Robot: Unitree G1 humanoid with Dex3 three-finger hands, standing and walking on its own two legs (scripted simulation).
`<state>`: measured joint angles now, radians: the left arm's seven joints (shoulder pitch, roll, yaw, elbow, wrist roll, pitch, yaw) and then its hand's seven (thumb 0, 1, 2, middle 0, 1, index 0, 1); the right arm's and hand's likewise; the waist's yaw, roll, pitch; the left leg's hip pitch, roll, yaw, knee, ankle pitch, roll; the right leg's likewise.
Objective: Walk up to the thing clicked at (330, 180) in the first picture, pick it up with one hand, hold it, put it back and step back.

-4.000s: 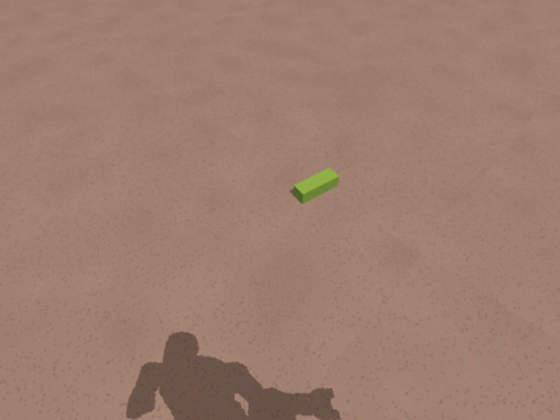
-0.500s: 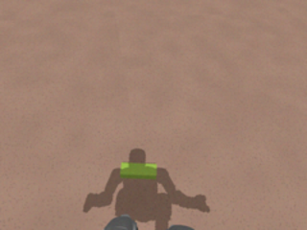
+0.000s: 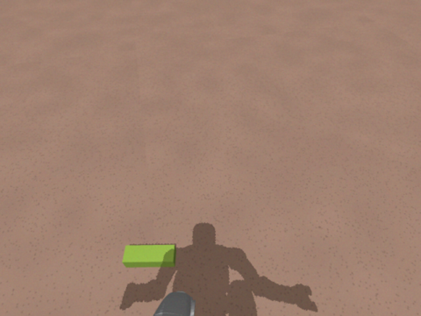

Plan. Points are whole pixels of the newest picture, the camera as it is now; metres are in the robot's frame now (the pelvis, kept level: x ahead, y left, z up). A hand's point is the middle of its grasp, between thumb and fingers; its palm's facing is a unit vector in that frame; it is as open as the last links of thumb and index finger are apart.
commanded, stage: walk up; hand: left
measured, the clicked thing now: (150, 256) +0.47 +0.33 -0.71
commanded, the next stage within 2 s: stand in 1.94 s
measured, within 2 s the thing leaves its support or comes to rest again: neither
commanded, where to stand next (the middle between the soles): +0.13 -0.03 m, yaw +5 degrees
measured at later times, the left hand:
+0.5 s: hand out of the picture +0.14 +0.19 -0.13, palm faces +0.08 -0.92 -0.39, open 7.4 cm
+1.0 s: hand out of the picture +0.09 +0.23 -0.14, palm faces +0.07 -0.93 -0.36, open 7.4 cm
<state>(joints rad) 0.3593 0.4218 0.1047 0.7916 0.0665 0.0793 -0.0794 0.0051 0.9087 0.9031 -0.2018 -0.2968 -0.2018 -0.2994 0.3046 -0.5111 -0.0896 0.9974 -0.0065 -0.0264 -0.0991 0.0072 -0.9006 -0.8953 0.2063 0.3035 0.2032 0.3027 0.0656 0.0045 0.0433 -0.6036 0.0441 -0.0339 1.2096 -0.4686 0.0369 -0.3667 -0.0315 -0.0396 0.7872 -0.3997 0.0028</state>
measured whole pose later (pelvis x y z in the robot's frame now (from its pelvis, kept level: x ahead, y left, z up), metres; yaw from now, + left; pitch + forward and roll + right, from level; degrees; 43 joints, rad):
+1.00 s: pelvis +0.04 -0.04 +0.02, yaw +6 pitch -2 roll +0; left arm 0.14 0.39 0.01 1.07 0.00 0.00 0.00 0.01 0.91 0.90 -0.20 -0.30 -0.20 -0.30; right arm 0.13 -0.34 -0.01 1.10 -0.01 0.01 0.02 0.01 -0.90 -0.90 0.21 0.30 0.20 0.30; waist 0.00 -0.01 0.09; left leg -0.25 0.04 -0.02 0.62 -0.32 -0.03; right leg -0.26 -0.07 0.01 0.59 -0.29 0.06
